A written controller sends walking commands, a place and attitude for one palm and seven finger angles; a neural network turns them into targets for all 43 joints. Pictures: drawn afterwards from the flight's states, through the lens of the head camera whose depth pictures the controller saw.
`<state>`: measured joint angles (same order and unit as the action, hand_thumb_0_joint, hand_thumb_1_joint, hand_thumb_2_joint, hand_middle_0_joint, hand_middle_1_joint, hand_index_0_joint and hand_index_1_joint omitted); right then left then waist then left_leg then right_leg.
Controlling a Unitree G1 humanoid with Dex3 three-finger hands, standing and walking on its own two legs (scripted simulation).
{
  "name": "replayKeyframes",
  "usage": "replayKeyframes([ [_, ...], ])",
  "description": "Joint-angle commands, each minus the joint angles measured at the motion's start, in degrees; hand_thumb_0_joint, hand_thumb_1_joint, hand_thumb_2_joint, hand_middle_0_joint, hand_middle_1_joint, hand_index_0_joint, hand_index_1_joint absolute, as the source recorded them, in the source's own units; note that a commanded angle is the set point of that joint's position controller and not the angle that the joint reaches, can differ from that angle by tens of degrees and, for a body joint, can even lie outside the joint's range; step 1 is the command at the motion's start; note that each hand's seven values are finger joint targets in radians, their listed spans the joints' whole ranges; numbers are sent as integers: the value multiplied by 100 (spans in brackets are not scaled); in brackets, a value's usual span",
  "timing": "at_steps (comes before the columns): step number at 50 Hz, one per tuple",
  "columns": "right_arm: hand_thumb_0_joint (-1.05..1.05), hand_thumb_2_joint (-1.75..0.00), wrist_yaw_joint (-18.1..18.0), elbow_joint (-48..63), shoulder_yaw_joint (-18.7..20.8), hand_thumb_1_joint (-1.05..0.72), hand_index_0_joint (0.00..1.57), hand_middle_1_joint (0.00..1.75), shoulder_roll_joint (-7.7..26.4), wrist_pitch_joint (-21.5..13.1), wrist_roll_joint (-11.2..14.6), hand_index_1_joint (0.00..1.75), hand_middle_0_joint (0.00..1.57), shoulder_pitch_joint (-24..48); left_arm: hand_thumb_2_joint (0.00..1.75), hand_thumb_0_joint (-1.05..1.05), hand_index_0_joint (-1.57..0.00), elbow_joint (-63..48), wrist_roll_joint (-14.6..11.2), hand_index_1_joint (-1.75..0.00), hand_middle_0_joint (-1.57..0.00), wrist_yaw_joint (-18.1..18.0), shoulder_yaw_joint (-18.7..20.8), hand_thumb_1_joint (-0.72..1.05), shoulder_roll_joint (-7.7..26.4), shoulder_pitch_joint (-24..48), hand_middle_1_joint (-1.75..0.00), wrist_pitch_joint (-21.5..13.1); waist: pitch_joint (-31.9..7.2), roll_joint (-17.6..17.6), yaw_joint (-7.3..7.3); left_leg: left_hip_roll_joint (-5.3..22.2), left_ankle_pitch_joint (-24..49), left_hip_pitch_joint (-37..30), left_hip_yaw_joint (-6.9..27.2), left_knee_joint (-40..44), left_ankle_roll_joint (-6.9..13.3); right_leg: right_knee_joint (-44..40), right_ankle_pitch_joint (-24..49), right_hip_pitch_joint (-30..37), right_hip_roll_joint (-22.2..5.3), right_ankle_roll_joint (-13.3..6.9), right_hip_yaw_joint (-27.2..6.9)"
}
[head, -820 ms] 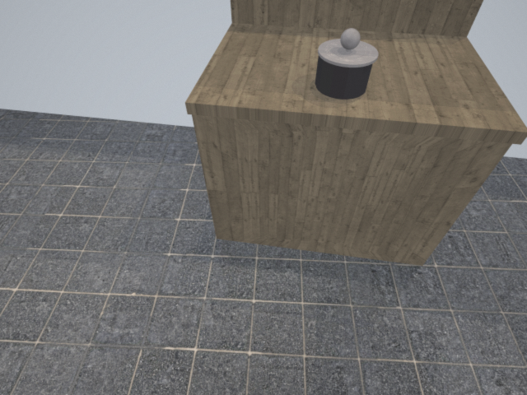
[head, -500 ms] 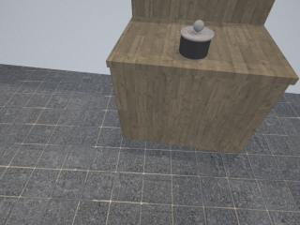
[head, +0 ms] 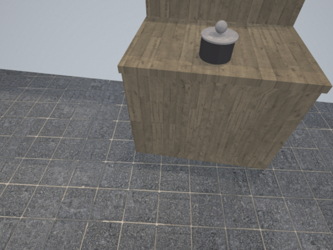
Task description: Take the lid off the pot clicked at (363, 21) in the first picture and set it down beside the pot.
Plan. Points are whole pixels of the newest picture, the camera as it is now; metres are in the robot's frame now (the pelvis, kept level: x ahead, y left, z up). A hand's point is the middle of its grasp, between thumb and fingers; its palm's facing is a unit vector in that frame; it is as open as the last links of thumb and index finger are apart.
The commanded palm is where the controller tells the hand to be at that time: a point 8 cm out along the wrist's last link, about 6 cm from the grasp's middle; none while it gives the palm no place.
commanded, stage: walk to a spot facing it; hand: left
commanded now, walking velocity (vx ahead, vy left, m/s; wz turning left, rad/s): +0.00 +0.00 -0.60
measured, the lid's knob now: (221, 26) +0.98 -0.18 +0.11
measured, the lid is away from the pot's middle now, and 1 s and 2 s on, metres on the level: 0.00 0.00 0.00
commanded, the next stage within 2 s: none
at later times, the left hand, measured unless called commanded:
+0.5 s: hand out of the picture +0.04 +0.15 -0.16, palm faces -0.17 -0.95 -0.28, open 7.3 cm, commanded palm none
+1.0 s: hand (108, 240) +0.18 +0.18 -0.18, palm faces -0.43 -0.88 -0.21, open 7.3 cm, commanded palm none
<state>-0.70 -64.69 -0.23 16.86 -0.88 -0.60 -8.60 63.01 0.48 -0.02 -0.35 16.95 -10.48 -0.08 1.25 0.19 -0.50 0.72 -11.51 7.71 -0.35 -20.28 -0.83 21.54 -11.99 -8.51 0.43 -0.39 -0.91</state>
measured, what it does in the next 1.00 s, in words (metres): steps on the spot, turning right: left foot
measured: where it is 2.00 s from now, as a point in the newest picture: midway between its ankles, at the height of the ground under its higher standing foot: outside the picture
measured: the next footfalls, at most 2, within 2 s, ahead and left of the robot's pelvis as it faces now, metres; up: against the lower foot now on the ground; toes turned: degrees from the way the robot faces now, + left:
left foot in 0.90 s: +0.11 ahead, +0.09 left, +0.00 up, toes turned -30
right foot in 1.38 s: +0.16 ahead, -0.21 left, +0.00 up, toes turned -52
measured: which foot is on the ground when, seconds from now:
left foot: down 0.00-0.32, up 0.34-0.88, down 0.90-1.00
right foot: down 0.00-0.90, up 0.92-1.00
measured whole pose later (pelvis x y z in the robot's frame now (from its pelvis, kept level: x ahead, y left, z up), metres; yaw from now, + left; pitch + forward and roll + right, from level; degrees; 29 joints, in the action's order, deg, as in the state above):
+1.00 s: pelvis +0.06 +0.01 -0.01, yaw -32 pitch +2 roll -1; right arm -0.9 -49.6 1.2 10.9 -2.3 -1.1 -13.7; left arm 53.7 1.9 2.0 5.7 15.3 -19.5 1.7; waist -1.7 -2.9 -1.8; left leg -0.1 -17.1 10.1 -1.6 -25.6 1.6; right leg 54.9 -21.1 -27.5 4.2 0.2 -5.6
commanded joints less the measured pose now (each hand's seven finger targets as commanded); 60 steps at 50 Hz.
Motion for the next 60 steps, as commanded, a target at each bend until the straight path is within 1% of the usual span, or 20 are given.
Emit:
replayKeyframes([
  [1,0,-90,-100,338,168,-90,20,30,575,-54,3,30,20,-249,90,0,-20,-384,11,-30,-20,-105,218,90,663,-95,-30,5,-163,-61,86,694,903,-158,240,-66,95,5,1251,-393,-591,-107,-715],
  [7,0,-90,-140,800,403,-90,20,30,798,63,-13,30,20,-277,90,0,-20,-813,51,-30,-20,-33,356,90,613,-228,-30,163,-60,385,60,1161,331,-64,356,-92,327,971,704,-1159,-178,-49,-609],
  [10,0,-90,-128,1013,510,-90,20,30,881,53,-20,30,20,-142,90,0,-20,-961,62,-30,-20,16,409,90,422,-436,-30,225,-7,892,-42,1784,558,206,544,137,769,2205,-851,-1339,18,58,-153],
  [13,0,-90,-113,1222,558,-90,20,30,807,49,-49,30,20,118,90,0,-20,-1076,61,-30,-20,59,483,90,279,-663,-30,240,32,987,-204,1965,814,600,185,-139,869,2374,-1323,-1052,-262,71,-30],
  [15,0,-90,-104,1311,556,-90,20,30,675,107,-32,30,20,236,90,0,-20,-964,103,-30,-20,59,551,90,404,-1248,-30,154,-58,55,-490,1326,271,1094,-483,-1749,291,769,98,-269,-335,-13,-304],
  [16,0,-90,-77,1463,481,-90,20,30,172,158,2,30,20,28,90,0,-20,-992,179,-30,-20,-43,681,90,1075,-1358,-30,48,-90,-2112,-424,352,-1839,2353,-932,-3406,-198,-400,1132,113,-1687,-382,-2669],
  [17,0,-90,-90,1584,460,-90,20,30,215,196,-11,30,20,249,90,0,-20,-1039,73,-30,-20,-108,672,90,1183,-1461,-30,76,-41,-1830,-475,129,-2336,2538,-117,-4176,-188,-657,1822,-175,-2083,-741,-3287],
  [20,0,-90,-69,1430,507,-90,20,30,295,188,-14,30,20,161,90,0,-20,-1253,47,-30,-20,-148,642,90,701,-728,-30,69,52,-858,-109,398,-1251,2580,288,-4653,-174,-427,1111,-291,-1443,-885,-2524],
  [23,0,-90,-64,1380,493,-90,20,30,155,182,-33,30,20,102,90,0,-20,-1297,23,-30,-20,-123,626,90,575,-868,-30,-4,-424,-398,-107,320,-880,2457,217,-4403,-288,-209,1740,154,-1157,-912,-2117],
  [29,0,-90,-90,1503,496,-90,20,30,192,227,-57,30,20,167,90,0,-20,-1258,22,-30,-20,-109,658,90,494,-1210,-30,-8,-585,-698,-209,265,-661,2770,308,-4307,-359,-404,1064,653,-944,-666,-2359],
  [35,0,-90,19,1851,480,-90,20,30,183,76,-86,30,20,595,90,0,-20,-1301,81,-30,-20,-46,681,90,548,-1286,-30,-93,-211,-760,-348,201,-962,2675,254,-3332,-293,-893,-1216,234,-971,-1179,-3058],
  [42,0,-90,-3,1865,458,-90,20,30,88,-146,26,30,20,-127,90,0,-20,-1547,73,-30,-20,-5,735,90,677,-783,-30,-72,-336,-929,-58,-280,-775,331,75,-902,-50,-443,-942,-1007,-452,-934,-2921],
  [43,0,-90,-50,1737,478,-90,20,30,182,-193,49,30,20,-652,90,0,-20,-1622,61,-30,-20,5,725,90,599,-544,-30,-64,-428,-780,223,-121,-570,-796,232,-221,9,41,-1204,-1803,-173,-687,-2663],
  [44,0,-90,-117,1605,563,-90,20,30,610,-219,47,30,20,-1123,90,0,-20,-1700,46,-30,-20,43,658,90,297,-577,-30,-80,-641,214,428,778,-1239,-2041,1026,211,123,955,-1703,-2950,349,-434,-2030],
  [45,0,-90,-117,1630,678,-90,20,30,1154,-212,-31,30,20,-1523,90,0,-20,-1813,12,-30,-20,103,624,90,30,-480,-30,-106,-525,1738,625,2296,-2816,-2138,3078,1034,542,2687,-2212,-3925,803,-112,-956],
  [46,0,-90,-111,1707,634,-90,20,30,1113,-192,-40,30,20,-1401,90,0,-20,-1934,111,-30,-20,133,687,90,248,-135,-30,-149,214,1088,543,2792,-2841,-1122,3478,1331,948,3456,-1802,-4074,197,47,-634],
  [48,0,-90,-69,1793,431,-90,20,30,484,-220,-81,30,20,-811,90,0,-20,-1637,202,-30,-20,236,761,90,299,-450,-30,-110,491,279,62,1960,-1673,-178,2089,1232,756,4218,-812,-3549,-38,140,-431],
  [52,0,-90,-162,1588,225,-90,20,30,102,-334,2,30,20,-1026,90,0,-20,-1441,149,-30,-20,291,622,90,-56,-713,-30,72,377,853,-123,1291,2261,-184,160,549,360,4926,-100,-3423,-132,272,-98],
  [54,0,-90,-206,1422,181,-90,20,30,44,-354,-5,30,20,-1373,90,0,-20,-1472,141,-30,-20,276,577,90,-136,-514,-30,107,343,834,-45,1280,3659,-452,-101,217,318,4907,-29,-3565,-132,270,81],
  [60,0,-90,-230,1144,252,-90,20,30,173,-270,-61,30,20,-1757,90,0,-20,-1704,100,-30,-20,313,447,90,-233,471,-30,165,468,755,221,1448,4089,-923,-536,-23,701,3315,154,-3466,-257,246,588],
])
